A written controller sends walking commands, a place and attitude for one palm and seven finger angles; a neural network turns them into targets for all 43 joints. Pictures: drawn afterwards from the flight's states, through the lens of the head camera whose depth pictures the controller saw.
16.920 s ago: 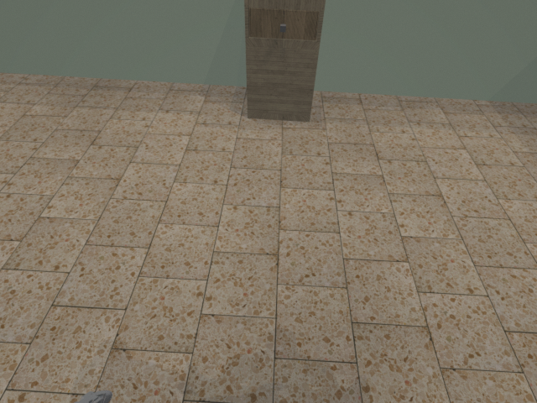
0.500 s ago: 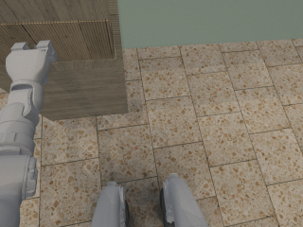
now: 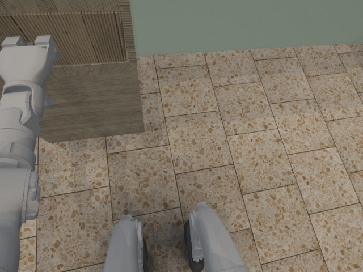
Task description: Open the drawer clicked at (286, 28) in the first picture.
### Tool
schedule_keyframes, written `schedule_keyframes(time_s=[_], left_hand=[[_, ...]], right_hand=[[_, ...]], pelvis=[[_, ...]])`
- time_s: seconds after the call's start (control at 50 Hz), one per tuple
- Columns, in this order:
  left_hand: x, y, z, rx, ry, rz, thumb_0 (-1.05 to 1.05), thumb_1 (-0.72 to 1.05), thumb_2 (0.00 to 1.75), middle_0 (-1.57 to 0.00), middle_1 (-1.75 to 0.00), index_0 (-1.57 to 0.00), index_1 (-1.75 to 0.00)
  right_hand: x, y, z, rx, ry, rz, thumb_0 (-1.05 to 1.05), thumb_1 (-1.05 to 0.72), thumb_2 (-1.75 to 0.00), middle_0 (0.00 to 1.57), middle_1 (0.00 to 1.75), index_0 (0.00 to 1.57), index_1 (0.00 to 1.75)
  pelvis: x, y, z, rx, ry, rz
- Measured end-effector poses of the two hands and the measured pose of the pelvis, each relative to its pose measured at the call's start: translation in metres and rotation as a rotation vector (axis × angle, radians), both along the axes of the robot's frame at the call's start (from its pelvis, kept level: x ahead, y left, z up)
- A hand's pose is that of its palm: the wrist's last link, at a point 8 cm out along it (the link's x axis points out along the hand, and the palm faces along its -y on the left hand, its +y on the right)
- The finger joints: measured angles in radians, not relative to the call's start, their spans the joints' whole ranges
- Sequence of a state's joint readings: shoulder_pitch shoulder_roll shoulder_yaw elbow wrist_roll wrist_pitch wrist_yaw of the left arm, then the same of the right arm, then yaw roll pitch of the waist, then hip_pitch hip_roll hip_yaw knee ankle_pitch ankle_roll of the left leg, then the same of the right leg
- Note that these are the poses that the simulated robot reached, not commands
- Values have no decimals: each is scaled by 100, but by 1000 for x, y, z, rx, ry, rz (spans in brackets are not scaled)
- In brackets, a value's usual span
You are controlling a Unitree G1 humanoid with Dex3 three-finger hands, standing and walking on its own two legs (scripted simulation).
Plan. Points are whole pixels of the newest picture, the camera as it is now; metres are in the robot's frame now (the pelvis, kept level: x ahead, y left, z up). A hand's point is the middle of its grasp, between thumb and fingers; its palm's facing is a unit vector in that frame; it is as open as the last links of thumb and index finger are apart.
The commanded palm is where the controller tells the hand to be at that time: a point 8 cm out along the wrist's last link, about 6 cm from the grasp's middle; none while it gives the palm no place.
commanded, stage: open the thumb to release the handle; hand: left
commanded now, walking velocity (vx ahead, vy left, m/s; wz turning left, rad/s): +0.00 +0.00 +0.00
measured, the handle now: (30, 58) +0.58 +0.27 +0.00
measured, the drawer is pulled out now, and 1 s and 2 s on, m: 0.00 0.00 0.00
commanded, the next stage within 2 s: lift the hand off the handle in 0.04 s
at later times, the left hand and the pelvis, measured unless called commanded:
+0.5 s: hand (33, 76) +0.54 +0.27 -0.01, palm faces -0.03 +0.00 -1.00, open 13.8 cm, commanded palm +0.54 +0.24 +0.03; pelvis -0.01 +0.00 -0.01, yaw +0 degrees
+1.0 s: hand (25, 67) +0.54 +0.27 +0.02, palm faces -0.08 -0.01 -1.00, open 13.7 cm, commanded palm +0.54 +0.25 +0.07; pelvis +0.01 +0.00 +0.02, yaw +0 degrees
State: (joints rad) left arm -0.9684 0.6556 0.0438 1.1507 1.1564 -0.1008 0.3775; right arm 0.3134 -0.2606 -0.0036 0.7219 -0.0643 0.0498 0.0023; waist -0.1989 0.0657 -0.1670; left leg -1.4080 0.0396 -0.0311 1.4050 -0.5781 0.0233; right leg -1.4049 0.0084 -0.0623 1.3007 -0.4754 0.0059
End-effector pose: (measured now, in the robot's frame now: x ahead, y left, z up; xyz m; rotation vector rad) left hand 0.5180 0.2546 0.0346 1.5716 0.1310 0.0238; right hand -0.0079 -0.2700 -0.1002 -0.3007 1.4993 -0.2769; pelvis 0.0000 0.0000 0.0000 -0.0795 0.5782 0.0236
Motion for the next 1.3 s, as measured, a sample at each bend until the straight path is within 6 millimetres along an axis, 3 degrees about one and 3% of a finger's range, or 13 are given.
schedule_keyframes(time_s=[0.14,0.28,0.58,0.96,1.3], left_hand=[[-1,0,0,-1,-11,5,0,-39,35,-32,-122,-32,-121],[-14,10,-1,12,4,27,0,-47,31,-32,-120,-32,-120],[5,8,10,8,-39,20,0,-49,30,-32,-120,-35,-124],[6,11,38,-9,11,5,0,-49,30,-32,-120,-35,-121],[4,6,66,-19,-21,14,0,-49,30,-32,-120,-33,-120]], right_hand=[[-20,5,-5,12,17,-17,0,-91,-90,21,30,20,30],[-18,8,-9,34,4,-11,0,-91,-90,21,30,20,30],[5,-2,-6,-13,-50,27,0,-91,-90,21,30,20,30],[-2,6,21,7,-11,-12,0,-91,-90,21,30,21,30],[20,6,43,9,-36,-9,0,-91,-90,21,30,20,30]], pelvis=[[-8,0,-5,2,7,-4],[-11,1,-4,7,-4,-9],[-10,0,-7,-3,14,5],[6,0,22,5,-24,4],[18,5,46,9,-66,7]])
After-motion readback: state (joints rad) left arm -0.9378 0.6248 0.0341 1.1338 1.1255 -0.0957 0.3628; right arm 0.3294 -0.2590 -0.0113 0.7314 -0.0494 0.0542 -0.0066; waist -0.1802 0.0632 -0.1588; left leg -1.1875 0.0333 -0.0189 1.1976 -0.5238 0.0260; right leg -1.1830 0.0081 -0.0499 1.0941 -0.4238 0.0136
